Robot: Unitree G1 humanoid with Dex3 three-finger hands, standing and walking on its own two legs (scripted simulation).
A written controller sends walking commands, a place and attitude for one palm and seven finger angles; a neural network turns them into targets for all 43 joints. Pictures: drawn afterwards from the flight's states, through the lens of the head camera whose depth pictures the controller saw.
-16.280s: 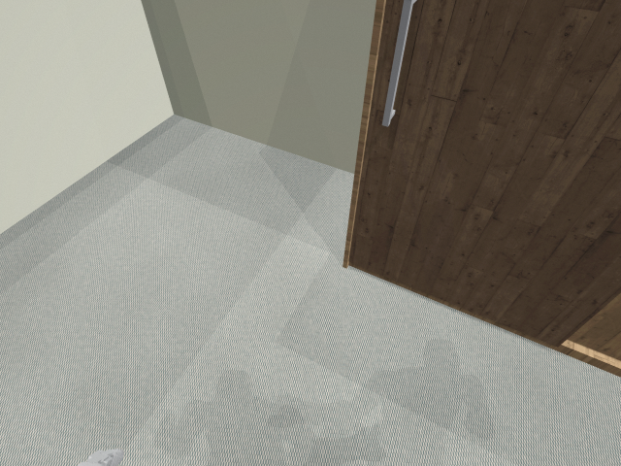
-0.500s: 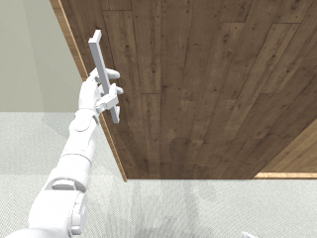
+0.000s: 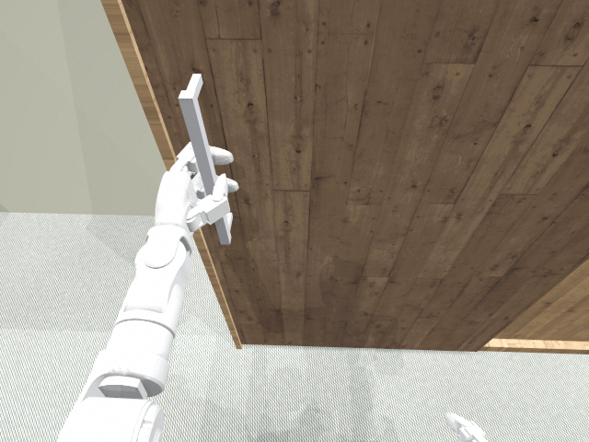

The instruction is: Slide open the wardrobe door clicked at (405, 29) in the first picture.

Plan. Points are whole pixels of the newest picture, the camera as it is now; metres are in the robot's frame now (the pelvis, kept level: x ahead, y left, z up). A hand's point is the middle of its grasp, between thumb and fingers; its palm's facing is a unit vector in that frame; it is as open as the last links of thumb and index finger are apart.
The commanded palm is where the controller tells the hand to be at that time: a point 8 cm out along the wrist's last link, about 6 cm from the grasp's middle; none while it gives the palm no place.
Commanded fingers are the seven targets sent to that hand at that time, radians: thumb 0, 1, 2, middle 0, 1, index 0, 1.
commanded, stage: tug the door sideways, standing still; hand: left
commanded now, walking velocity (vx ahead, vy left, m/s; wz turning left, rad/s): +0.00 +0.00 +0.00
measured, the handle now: (213, 173) +0.46 +0.13 +0.11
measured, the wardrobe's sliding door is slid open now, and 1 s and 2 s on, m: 0.00 0.00 0.06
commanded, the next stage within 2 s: step sideways, sliding the door along in 0.80 s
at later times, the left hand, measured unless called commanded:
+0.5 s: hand (227, 200) +0.41 +0.10 +0.11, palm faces +0.05 -1.00 -0.03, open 5.5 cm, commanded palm +0.38 +0.10 +0.11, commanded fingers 0.00 0.90 0.90 -0.45 -1.40 -0.45 -1.40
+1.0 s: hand (225, 202) +0.41 +0.11 +0.11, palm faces +0.03 -0.99 -0.11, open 5.6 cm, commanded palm +0.39 +0.13 +0.12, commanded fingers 0.00 0.90 0.90 -0.45 -1.40 -0.45 -1.40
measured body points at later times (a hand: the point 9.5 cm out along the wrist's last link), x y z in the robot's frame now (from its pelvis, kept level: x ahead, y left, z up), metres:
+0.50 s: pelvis -0.02 +0.00 -0.01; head +0.03 -0.01 +0.44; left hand +0.40 +0.16 +0.11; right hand +0.07 -0.23 -0.13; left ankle -0.05 +0.12 -0.72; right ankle -0.01 -0.13 -0.72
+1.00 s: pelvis -0.02 +0.00 +0.00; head +0.03 -0.01 +0.44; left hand +0.40 +0.16 +0.12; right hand +0.10 -0.24 -0.13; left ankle -0.05 +0.12 -0.72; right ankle -0.02 -0.13 -0.72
